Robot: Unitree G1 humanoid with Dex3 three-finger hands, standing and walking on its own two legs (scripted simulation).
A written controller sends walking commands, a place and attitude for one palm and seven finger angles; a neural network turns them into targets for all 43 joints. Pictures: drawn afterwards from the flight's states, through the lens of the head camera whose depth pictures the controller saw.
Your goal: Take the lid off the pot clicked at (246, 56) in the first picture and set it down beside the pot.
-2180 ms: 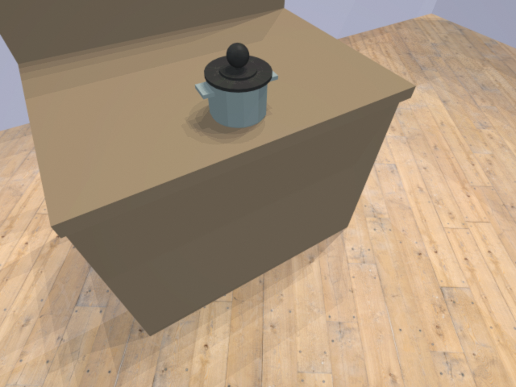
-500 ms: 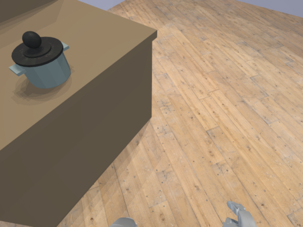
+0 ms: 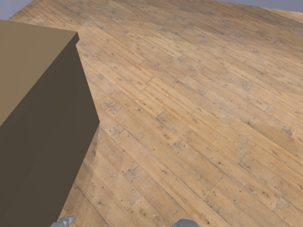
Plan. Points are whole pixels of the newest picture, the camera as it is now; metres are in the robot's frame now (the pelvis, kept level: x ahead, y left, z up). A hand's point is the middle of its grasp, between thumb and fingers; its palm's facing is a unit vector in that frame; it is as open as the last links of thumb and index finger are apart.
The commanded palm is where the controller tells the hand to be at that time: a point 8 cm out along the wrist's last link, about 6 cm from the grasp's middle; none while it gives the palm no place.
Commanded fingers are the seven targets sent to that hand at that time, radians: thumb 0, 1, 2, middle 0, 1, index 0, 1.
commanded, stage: walk to a spot facing it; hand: left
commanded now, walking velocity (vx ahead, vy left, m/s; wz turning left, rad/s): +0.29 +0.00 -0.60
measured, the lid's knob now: out of the picture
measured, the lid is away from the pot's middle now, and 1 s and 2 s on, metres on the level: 0.00 0.00 0.00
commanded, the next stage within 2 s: turn to face it in 1.10 s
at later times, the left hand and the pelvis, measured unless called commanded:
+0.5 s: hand (101, 219) +0.16 +0.15 -0.17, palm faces -0.18 -0.96 -0.20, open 7.4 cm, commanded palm none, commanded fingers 0.00 0.90 0.90 -0.20 -0.30 -0.20 -0.30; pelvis +0.14 -0.04 -0.01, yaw -16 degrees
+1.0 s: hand (147, 123) +0.51 +0.03 -0.16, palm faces -0.54 -0.83 -0.16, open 7.4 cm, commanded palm none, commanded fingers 0.00 0.90 0.90 -0.20 -0.30 -0.20 -0.30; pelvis +0.32 -0.07 +0.00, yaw -32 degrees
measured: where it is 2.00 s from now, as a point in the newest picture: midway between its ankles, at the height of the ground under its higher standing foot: (189, 177)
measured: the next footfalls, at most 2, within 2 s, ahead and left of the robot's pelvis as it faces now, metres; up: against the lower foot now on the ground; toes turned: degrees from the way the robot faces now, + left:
right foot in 0.10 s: +0.04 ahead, -0.15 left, +0.00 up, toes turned -9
left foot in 0.56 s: +0.34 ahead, +0.03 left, +0.00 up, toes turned -13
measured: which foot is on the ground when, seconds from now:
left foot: down 0.00-0.10, up 0.12-0.54, down 0.56-1.00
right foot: up 0.00-0.08, down 0.10-0.56, up 0.58-1.00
